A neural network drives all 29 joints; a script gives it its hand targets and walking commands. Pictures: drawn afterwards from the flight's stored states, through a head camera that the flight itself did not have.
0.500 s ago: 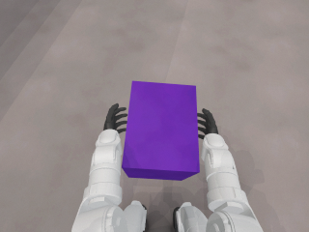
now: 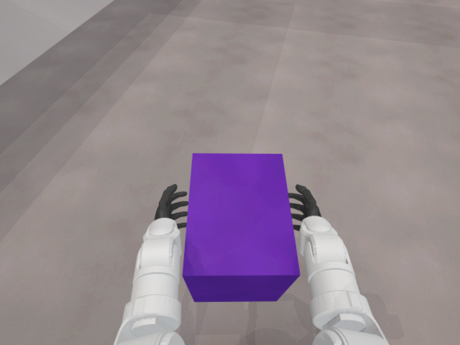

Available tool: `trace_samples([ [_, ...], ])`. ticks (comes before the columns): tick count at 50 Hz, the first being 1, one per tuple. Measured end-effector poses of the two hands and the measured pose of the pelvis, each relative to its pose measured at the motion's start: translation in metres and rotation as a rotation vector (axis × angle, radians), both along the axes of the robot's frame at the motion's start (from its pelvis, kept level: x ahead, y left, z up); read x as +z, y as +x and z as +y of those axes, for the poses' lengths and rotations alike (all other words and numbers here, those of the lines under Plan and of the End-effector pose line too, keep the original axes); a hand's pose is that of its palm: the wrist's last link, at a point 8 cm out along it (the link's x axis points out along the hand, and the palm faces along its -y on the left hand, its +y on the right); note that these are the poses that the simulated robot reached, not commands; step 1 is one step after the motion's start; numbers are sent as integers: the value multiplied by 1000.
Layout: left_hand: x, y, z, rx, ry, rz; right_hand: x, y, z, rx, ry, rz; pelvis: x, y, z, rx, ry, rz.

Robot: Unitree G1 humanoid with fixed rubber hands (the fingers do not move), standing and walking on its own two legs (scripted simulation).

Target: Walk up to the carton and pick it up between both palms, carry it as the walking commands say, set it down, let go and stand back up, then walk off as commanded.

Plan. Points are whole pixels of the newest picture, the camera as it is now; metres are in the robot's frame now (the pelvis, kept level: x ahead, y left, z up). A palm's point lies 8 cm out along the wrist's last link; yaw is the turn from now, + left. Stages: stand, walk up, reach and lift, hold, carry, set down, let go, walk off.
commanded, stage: reach and lift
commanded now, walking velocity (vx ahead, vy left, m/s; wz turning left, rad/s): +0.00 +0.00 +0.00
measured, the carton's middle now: (236, 230) +0.35 +0.02 -0.08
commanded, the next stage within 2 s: hold in 1.46 s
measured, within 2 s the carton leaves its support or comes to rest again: neither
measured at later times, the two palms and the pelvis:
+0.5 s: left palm (153, 213) +0.31 +0.16 +0.06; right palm (313, 216) +0.31 -0.11 +0.06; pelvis -0.01 +0.01 +0.00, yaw +0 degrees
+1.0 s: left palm (161, 217) +0.31 +0.15 +0.05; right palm (320, 222) +0.30 -0.13 +0.05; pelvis +0.00 +0.01 +0.01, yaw -1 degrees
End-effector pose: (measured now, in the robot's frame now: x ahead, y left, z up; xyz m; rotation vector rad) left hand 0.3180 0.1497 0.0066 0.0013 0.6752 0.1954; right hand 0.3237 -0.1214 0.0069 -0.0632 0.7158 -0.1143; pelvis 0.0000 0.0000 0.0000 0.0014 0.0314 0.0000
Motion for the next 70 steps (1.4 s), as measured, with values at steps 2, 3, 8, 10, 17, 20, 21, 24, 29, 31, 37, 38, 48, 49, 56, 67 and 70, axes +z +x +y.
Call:
trace_samples([
  [2, 5, -4, -1, -3, 0, -6, 5, -4, -1, -1, 1, -6, 1, -2, 0, 2, -1, -18],
  [3, 8, -5, -1, -5, -1, -11, 7, -6, -2, -2, 2, -11, 2, -3, 0, 3, -1, -26],
  [8, 22, -12, -5, -12, -6, -25, 23, -15, -5, -15, 0, -27, 3, -8, 0, 2, -1, -70],
  [10, 28, -13, -5, -13, -13, -31, 28, -18, -5, -21, 1, -32, 3, -10, 1, 0, -1, -86],
  [17, 44, -16, 2, -5, -27, -45, 46, -21, 2, -32, 12, -45, 1, -17, 2, -7, 0, -150],
  [20, 51, -14, 7, -3, -22, -48, 51, -19, 8, -29, 12, -47, 1, -17, 4, -4, -2, -164],
  [21, 53, -13, 9, -3, -21, -48, 53, -18, 9, -28, 12, -48, 2, -17, 5, -4, -2, -168],
  [24, 56, -11, 10, -7, -14, -41, 54, -17, 10, -24, 6, -42, 2, -14, 8, -2, -4, -171],
  [29, 53, -10, 7, -23, 2, -18, 48, -19, 7, -33, 8, -19, 3, -8, 12, -8, -4, -170],
  [31, 50, -11, 5, -27, 3, -7, 43, -22, 5, -35, 6, -7, 4, -5, 14, -8, -4, -169],
  [37, 42, -11, -5, -59, 16, 7, 38, -27, -4, -49, -5, 6, 4, 0, 15, -14, -3, -163],
  [38, 43, -10, -6, -63, 15, 6, 38, -27, -5, -50, -9, 4, 5, 0, 14, -15, -3, -162],
  [48, 49, -10, -5, -59, 21, -6, 46, -23, -5, -26, -15, -13, 6, 5, 9, -15, -1, -158],
  [49, 49, -11, -4, -55, 20, -3, 46, -23, -4, -20, -16, -10, 6, 5, 9, -13, 0, -159],
  [56, 47, -21, 0, -40, 12, -2, 46, -24, 0, 13, -31, -8, 7, 3, 5, 3, -1, -160],
  [67, 45, -31, -3, -43, -1, 2, 46, -34, -4, -4, -25, -4, 4, -9, 2, 3, -2, -182],
  [70, 45, -31, -3, -29, 8, -1, 45, -35, -3, -8, -18, -7, 3, -13, 3, -1, -2, -182],
])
